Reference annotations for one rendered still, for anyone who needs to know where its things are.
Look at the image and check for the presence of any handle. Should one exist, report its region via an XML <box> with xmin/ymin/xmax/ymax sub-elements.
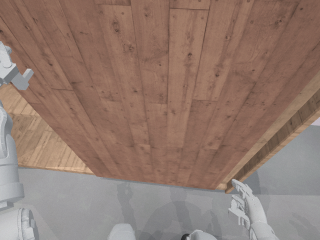
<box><xmin>0</xmin><ymin>61</ymin><xmax>34</xmax><ymax>90</ymax></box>

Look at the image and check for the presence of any robot left forearm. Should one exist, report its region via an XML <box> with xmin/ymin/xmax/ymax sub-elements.
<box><xmin>0</xmin><ymin>100</ymin><xmax>25</xmax><ymax>212</ymax></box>

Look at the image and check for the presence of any right robot hand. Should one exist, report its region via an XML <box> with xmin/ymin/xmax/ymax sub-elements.
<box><xmin>228</xmin><ymin>179</ymin><xmax>268</xmax><ymax>231</ymax></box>

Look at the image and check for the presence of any robot right forearm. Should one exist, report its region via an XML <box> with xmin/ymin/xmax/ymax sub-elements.
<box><xmin>249</xmin><ymin>222</ymin><xmax>279</xmax><ymax>240</ymax></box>

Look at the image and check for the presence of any wardrobe door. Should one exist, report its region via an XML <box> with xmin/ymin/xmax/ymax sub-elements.
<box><xmin>221</xmin><ymin>70</ymin><xmax>320</xmax><ymax>184</ymax></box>
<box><xmin>0</xmin><ymin>0</ymin><xmax>320</xmax><ymax>190</ymax></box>

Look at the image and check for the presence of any left robot thigh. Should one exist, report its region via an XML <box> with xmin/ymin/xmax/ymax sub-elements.
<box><xmin>107</xmin><ymin>223</ymin><xmax>136</xmax><ymax>240</ymax></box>

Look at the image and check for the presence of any robot left upper arm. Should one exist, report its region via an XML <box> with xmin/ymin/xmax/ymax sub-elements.
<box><xmin>0</xmin><ymin>208</ymin><xmax>40</xmax><ymax>240</ymax></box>

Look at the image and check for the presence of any left robot hand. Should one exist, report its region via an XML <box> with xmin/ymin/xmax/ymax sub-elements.
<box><xmin>0</xmin><ymin>41</ymin><xmax>19</xmax><ymax>87</ymax></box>

